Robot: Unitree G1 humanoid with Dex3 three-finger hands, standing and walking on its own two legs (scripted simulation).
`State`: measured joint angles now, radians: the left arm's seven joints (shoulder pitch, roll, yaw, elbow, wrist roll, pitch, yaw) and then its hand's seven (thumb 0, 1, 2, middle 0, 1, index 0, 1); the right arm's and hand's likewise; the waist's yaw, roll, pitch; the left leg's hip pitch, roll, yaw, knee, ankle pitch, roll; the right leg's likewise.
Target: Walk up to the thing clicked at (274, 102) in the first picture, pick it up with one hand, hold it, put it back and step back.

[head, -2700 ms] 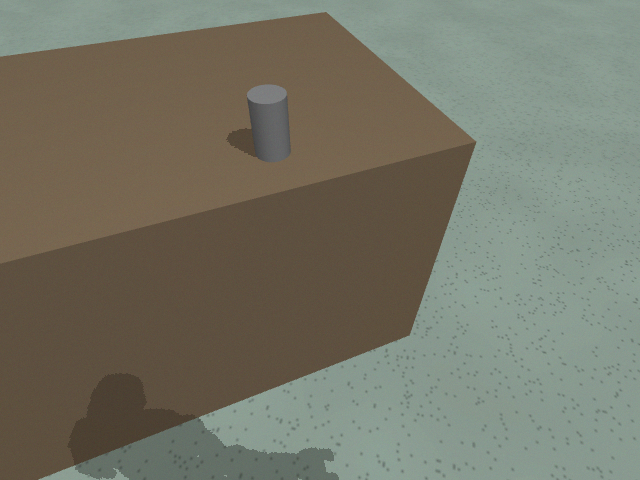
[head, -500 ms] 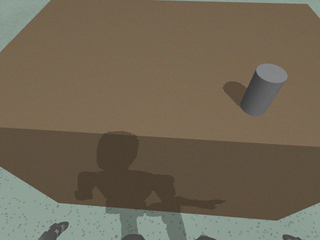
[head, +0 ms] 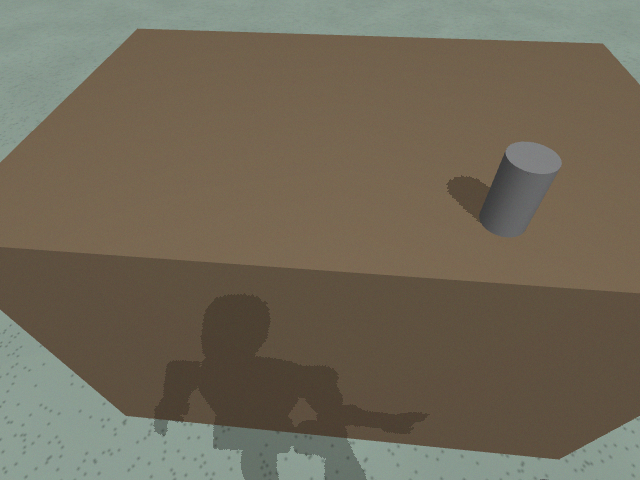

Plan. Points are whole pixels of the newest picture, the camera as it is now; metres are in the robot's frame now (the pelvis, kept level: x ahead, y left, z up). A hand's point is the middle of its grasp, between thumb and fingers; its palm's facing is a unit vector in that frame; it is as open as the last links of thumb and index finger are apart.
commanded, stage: walk up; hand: right
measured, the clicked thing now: (516, 191) +0.49 -0.24 +0.10
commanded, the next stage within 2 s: stand in 1.04 s
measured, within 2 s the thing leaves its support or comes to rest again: neither
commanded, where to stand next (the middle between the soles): +0.08 -0.01 m, yaw -3 degrees
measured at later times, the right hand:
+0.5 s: hand out of the picture +0.08 -0.27 -0.13, palm faces +0.01 +0.94 -0.35, open 7.3 cm
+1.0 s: hand out of the picture +0.10 -0.26 -0.14, palm faces +0.03 +0.95 -0.32, open 7.3 cm
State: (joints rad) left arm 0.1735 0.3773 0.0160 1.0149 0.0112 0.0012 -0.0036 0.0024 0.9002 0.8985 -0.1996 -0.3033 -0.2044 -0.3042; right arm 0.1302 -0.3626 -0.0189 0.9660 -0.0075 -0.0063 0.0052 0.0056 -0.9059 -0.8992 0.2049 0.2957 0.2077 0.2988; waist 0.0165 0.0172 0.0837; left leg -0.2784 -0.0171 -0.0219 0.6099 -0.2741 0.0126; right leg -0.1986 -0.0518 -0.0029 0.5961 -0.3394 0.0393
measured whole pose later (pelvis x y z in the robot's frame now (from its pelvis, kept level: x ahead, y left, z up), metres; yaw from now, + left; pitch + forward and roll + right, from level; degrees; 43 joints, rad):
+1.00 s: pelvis +0.02 -0.01 +0.02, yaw -2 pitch -2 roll +0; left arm 0.09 0.36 0.01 1.14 0.01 -0.01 0.00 0.00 0.90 0.90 -0.20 -0.30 -0.20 -0.30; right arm 0.08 -0.34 -0.02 1.14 -0.01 0.00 0.01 0.00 -0.91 -0.90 0.20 0.30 0.21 0.30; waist 0.00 0.00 0.05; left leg -0.14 0.01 0.00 0.36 -0.18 -0.01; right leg -0.07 -0.03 0.01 0.34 -0.23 0.03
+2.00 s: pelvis +0.01 -0.02 +0.02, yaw -2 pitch -2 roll +0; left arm 0.13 0.36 0.00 1.11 0.01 -0.01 0.00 0.00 0.90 0.90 -0.20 -0.30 -0.20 -0.30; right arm 0.10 -0.35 -0.01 1.15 -0.01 -0.01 0.01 0.00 -0.91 -0.90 0.20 0.30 0.21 0.30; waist 0.00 -0.01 0.06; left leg -0.14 0.02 -0.01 0.33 -0.15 -0.02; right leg -0.08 -0.02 0.01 0.33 -0.21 0.02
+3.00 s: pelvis +0.02 -0.02 +0.02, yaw -2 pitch -2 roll +0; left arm 0.13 0.36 0.00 1.11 0.01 -0.01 0.00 0.00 0.90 0.90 -0.20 -0.30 -0.20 -0.30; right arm 0.11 -0.35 -0.01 1.13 -0.01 -0.01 0.01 0.00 -0.91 -0.90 0.20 0.30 0.21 0.30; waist 0.00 -0.01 0.06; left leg -0.13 0.02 -0.01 0.33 -0.16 -0.02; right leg -0.07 -0.01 0.01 0.32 -0.21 0.02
